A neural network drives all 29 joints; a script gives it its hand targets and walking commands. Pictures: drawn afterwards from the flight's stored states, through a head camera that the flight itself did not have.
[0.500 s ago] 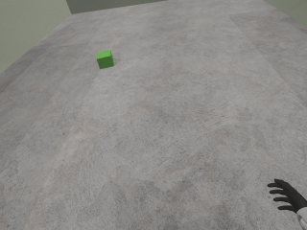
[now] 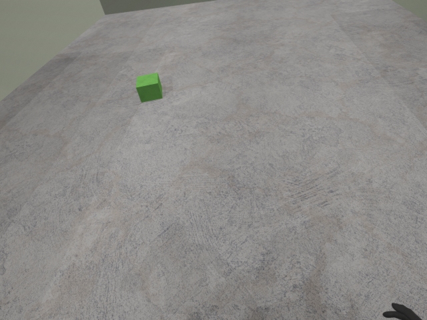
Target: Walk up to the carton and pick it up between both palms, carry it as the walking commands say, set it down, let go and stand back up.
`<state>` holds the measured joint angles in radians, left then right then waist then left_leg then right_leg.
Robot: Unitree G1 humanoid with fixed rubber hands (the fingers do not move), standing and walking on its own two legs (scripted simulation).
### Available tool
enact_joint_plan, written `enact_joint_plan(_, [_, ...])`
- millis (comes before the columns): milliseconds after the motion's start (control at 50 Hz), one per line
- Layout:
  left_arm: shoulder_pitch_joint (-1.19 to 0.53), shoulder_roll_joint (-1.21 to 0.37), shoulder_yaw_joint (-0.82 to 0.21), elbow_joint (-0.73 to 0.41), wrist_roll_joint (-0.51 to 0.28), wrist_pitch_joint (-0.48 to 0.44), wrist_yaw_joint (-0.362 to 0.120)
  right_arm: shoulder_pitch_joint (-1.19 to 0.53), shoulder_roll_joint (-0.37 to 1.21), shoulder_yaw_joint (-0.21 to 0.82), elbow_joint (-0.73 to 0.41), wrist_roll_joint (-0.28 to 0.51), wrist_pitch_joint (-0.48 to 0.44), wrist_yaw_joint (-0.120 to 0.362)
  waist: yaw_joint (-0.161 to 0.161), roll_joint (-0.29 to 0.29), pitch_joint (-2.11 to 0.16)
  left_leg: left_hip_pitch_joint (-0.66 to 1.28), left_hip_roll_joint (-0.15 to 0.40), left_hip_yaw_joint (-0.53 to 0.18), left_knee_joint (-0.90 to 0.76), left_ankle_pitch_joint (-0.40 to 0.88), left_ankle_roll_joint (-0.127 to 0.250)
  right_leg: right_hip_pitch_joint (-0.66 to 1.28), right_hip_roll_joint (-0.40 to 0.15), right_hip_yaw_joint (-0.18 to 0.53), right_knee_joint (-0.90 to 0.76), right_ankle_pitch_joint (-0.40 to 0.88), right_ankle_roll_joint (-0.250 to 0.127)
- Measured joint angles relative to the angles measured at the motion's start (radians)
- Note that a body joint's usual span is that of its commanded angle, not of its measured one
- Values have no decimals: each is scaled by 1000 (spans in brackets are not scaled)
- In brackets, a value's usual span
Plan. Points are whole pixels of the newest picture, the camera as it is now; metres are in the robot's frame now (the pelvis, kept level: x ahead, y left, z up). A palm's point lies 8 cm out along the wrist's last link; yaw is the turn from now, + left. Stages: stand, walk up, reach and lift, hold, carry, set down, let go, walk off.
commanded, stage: walk up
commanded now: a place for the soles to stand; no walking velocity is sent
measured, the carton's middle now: (149, 87) +2.29 +0.86 -0.69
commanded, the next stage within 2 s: none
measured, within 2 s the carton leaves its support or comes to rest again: neither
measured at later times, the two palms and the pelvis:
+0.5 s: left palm (77, 305) +0.17 +0.31 -0.03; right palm (347, 163) +0.54 -0.30 -0.06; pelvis +0.27 -0.04 +0.01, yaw +10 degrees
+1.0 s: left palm (100, 184) +0.52 +0.42 -0.08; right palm (307, 128) +0.71 -0.23 -0.07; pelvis +0.54 +0.07 +0.01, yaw +11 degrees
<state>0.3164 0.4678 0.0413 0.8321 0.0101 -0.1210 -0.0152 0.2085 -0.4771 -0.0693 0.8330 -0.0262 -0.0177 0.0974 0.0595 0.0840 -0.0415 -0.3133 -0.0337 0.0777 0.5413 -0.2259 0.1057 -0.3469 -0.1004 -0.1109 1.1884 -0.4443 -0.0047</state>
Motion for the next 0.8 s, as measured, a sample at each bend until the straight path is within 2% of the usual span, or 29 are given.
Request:
enact_joint_plan(60, [-38,14,0,-5,0,-3,-18,59,3,0,15,0,-3,-3,-5,-37,15,109,-1,-9,-12,-46,-46,-122,-8,36,-183,70,0])
enact_joint_plan(140, [-38,16,0,-3,0,4,-40,68,-21,0,15,0,-9,-3,-7,-58,14,199,-1,-18,-12,-123,-50,-200,-8,36,-448,96,0])
enact_joint_plan(220, [-19,22,0,16,0,4,-43,59,-43,-5,14,0,-12,0,-6,-49,-12,218,-1,-73,12,-204,-52,-167,-8,36,-481,219,0])
enact_joint_plan(240, [3,32,1,17,0,4,-39,50,-45,-6,11,0,-12,0,-5,-50,-24,205,-1,-86,42,-240,-51,-135,-8,36,-482,223,0])
enact_joint_plan(280, [40,44,1,23,0,-1,-22,12,-51,-13,7,0,-13,0,0,-36,-29,110,2,-118,222,-274,-31,-109,-7,11,-484,191,-6])
enact_joint_plan(320, [77,35,1,31,0,-2,-7,-31,-50,-16,6,0,-16,0,1,-4,-17,-8,1,-153,438,-199,-40,-72,-7,-47,-491,153,-6])
enact_joint_plan(360, [124,35,1,39,0,-7,5,-79,-36,-15,0,0,-22,0,3,1,-2,-86,1,-154,518,-136,-56,-7,-7,-73,-556,150,-5])
enact_joint_plan(440, [167,35,1,57,0,-10,7,-173,-16,-15,-12,0,-26,7,5,-2,12,-193,7,-152,495,-123,-84,112,-8,-75,-686,156,-5])
enact_joint_plan(560, [168,38,1,57,0,-20,6,-235,5,-15,-12,0,-18,28,4,-7,14,-222,20,-128,210,-4,-101,268,-7,-76,-794,113,4])
enact_joint_plan(620, [168,40,1,58,0,-20,5,-237,12,-15,-11,0,-15,31,4,-13,14,-221,20,-87,123,34,-94,322,-7,-76,-796,59,26])
enact_joint_plan(700, [160,40,1,58,0,-15,7,-235,12,-15,-11,0,-15,31,3,-20,18,-198,20,-53,20,93,-52,374,-9,-77,-753,-20,54])
enact_joint_plan(720, [142,40,1,58,0,-8,8,-229,15,-16,-10,0,-17,31,1,-33,29,-190,11,-43,34,136,-41,343,-32,-75,-644,-41,49])
enact_joint_plan(740, [111,31,0,58,0,-5,8,-212,17,-16,-10,0,-21,27,-2,-41,40,-181,1,-39,54,119,-35,278,-38,-45,-471,-42,36])
enact_joint_plan(780, [57,8,1,48,0,-5,7,-150,14,-16,-9,0,-24,15,-1,-27,45,-136,-2,-55,49,59,-31,143,-11,1,-193,-44,3])
enact_joint_plan(800, [39,7,1,40,0,-5,6,-117,13,-16,-6,0,-24,9,0,-26,47,-105,-2,-61,38,37,-27,83,-8,7,-114,-30,-9])
